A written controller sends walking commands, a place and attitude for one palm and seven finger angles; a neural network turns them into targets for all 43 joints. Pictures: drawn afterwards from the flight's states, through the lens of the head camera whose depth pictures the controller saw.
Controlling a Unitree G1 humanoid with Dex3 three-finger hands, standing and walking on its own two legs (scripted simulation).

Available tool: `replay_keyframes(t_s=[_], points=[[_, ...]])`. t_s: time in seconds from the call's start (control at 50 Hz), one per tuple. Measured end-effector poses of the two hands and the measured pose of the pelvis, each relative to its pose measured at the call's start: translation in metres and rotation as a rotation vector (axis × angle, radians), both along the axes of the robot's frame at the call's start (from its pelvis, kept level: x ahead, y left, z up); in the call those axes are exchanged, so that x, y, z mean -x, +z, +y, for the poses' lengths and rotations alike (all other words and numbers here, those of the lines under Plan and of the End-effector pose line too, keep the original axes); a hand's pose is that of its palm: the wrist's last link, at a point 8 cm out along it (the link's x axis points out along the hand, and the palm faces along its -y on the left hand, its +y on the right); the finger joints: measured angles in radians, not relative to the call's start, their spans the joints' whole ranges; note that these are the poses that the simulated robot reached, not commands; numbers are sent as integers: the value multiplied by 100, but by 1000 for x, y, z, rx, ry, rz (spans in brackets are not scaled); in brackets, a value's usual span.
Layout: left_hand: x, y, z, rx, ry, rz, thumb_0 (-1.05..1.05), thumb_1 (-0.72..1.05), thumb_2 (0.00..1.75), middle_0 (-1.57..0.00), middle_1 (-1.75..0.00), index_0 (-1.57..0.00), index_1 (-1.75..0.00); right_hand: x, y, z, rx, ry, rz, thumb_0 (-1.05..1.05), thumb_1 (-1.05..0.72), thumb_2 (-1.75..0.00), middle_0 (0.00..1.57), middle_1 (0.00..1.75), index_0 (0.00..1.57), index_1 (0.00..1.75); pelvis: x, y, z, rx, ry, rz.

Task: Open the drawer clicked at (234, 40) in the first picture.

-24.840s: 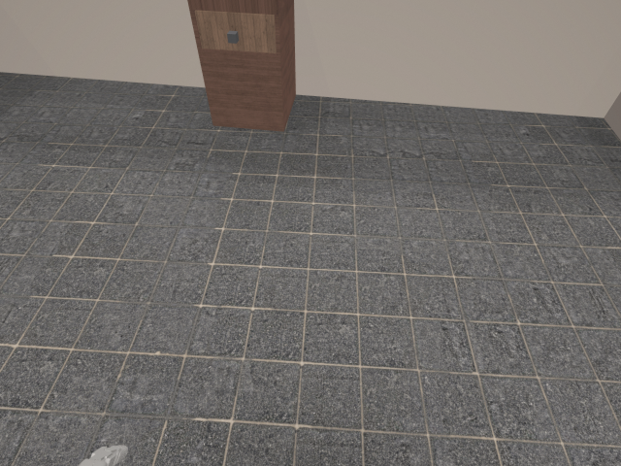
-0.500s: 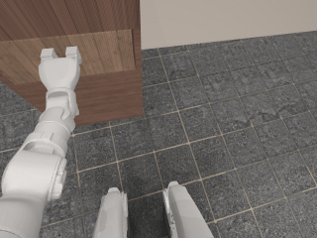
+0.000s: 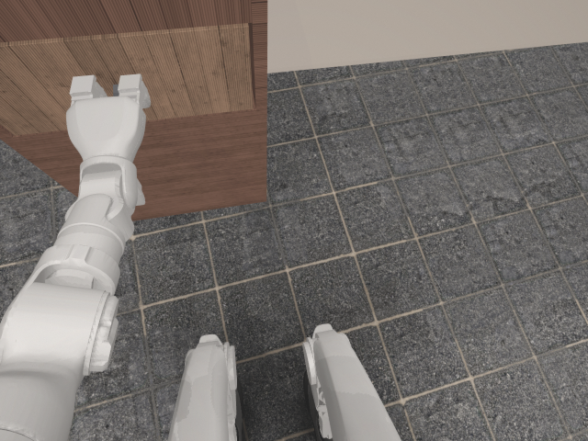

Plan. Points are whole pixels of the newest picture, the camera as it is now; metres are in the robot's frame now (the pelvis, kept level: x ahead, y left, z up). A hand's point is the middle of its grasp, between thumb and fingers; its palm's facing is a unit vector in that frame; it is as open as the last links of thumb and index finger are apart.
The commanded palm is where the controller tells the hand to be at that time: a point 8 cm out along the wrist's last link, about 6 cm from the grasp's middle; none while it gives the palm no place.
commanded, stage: lower the fingers behind the handle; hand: left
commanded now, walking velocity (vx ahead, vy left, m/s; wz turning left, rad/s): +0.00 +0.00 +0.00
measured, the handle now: (119, 108) +0.58 +0.20 -0.04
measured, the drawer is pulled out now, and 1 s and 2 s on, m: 0.00 0.01 0.10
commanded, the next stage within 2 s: close the thumb around the handle in 0.22 s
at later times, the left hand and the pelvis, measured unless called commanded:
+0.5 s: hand (125, 150) +0.52 +0.20 -0.05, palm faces -0.03 -0.01 -1.00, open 13.0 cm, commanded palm +0.50 +0.18 +0.00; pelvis +0.00 +0.00 +0.01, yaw +0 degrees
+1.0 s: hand (126, 150) +0.52 +0.20 -0.05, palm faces -0.04 -0.01 -1.00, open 7.7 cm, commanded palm +0.50 +0.18 +0.00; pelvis +0.00 +0.00 +0.00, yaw +0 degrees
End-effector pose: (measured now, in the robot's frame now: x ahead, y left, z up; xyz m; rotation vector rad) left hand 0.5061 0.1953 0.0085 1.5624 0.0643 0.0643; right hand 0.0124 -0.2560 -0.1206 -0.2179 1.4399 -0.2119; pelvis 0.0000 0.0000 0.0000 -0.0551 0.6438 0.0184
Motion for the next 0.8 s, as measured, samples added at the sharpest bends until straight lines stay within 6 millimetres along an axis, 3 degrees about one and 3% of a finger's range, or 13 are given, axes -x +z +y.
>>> replay_keyframes(t_s=[0.44,0.58,0.8], points=[[4,-2,1,5,6,41,0,-43,32,-28,-118,-32,-120,2,11,-2,7,-5,15,0,-91,-90,20,30,20,30,-4,8,-1,2,2,-6],[6,-2,0,2,14,26,0,-19,43,-29,-120,-34,-122,-1,9,-4,4,4,11,0,-91,-90,20,30,20,30,-4,8,-3,0,4,-7],[2,-2,-1,-4,30,36,0,37,67,-34,-127,-37,-128,-8,8,-8,10,12,-18,0,-91,-90,20,30,20,30,-2,6,-5,0,5,-7]])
